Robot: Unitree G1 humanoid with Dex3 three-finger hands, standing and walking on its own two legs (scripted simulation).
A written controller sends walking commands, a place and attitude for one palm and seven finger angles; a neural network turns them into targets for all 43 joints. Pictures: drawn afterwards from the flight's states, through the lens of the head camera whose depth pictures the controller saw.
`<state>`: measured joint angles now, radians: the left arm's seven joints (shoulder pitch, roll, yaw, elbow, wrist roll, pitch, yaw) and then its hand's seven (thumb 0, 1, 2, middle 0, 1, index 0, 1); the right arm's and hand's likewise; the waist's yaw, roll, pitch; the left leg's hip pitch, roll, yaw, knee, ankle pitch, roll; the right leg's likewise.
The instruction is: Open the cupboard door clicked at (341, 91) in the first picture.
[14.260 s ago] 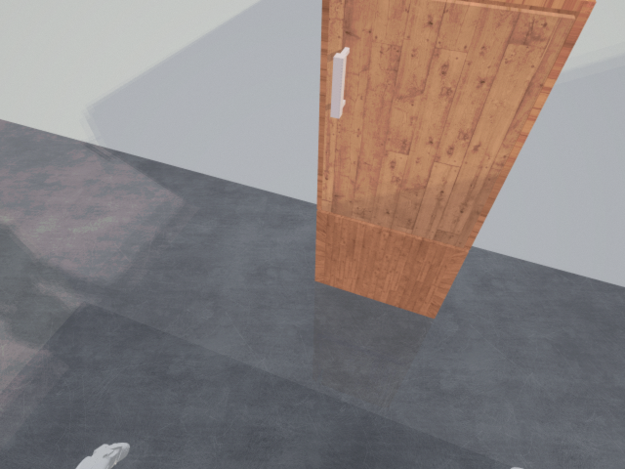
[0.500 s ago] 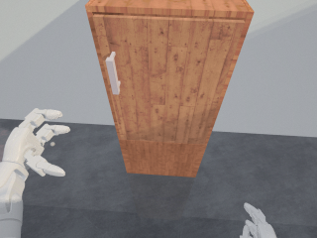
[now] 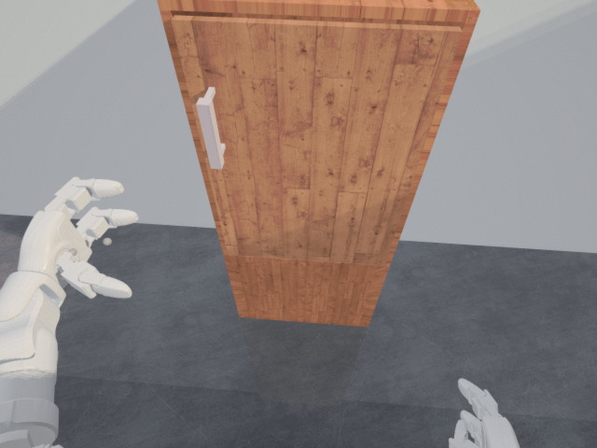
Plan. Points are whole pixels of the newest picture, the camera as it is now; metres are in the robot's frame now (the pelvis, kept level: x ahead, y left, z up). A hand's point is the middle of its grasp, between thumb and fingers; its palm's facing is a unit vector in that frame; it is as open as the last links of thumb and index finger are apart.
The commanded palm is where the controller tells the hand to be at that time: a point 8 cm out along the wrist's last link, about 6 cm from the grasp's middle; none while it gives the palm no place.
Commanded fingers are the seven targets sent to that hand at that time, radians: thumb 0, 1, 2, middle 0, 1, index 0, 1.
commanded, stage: move the hooked fingers beside the handle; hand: left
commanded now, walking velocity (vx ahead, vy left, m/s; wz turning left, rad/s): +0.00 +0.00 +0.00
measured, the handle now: (214, 129) +0.60 +0.20 +0.10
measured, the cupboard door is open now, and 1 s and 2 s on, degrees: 0 0 0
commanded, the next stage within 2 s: none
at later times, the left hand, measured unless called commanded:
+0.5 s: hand (135, 194) +0.41 +0.27 +0.11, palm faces +0.00 -1.00 +0.01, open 14.0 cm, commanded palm +0.39 +0.32 +0.11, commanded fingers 0.00 -0.50 0.30 -0.30 -1.20 -0.30 -1.20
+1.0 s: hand (154, 160) +0.49 +0.27 +0.11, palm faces -0.01 -1.00 +0.03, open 14.0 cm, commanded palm +0.48 +0.32 +0.10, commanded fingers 0.00 -0.50 0.30 -0.30 -1.20 -0.30 -1.20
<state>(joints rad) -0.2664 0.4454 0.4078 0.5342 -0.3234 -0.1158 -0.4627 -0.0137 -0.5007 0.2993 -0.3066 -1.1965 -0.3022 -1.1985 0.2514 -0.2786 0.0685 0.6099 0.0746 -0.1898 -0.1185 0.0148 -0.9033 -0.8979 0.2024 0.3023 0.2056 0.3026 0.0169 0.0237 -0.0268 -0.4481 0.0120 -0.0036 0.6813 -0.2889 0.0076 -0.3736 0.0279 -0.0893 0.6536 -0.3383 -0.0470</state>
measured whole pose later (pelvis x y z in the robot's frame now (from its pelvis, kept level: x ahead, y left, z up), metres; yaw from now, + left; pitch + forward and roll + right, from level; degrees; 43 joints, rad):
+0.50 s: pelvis +0.01 +0.02 +0.00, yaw -1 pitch +8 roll -2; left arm -0.56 0.49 0.40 0.82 -0.25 -0.19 -0.43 -0.01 -0.50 0.30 -0.30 -1.20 -0.30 -1.20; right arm 0.33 -0.29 0.05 0.63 0.06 -0.11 -0.09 0.01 -0.90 -0.90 0.20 0.30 0.21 0.30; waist -0.04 0.01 -0.04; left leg -0.54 0.00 0.02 0.73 -0.31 0.03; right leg -0.47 0.02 -0.06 0.69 -0.35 -0.02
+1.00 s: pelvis +0.01 +0.02 -0.01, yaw -2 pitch +13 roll -2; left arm -0.86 0.63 0.44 1.18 -0.17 -0.26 -0.43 -0.01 -0.50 0.30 -0.30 -1.20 -0.30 -1.20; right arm 0.39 -0.30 0.05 0.65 0.04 -0.01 -0.08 0.01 -0.90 -0.90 0.20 0.30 0.21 0.30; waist -0.12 0.00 -0.06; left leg -0.68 0.02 0.02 0.80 -0.34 0.04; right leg -0.60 0.03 -0.06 0.73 -0.36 -0.02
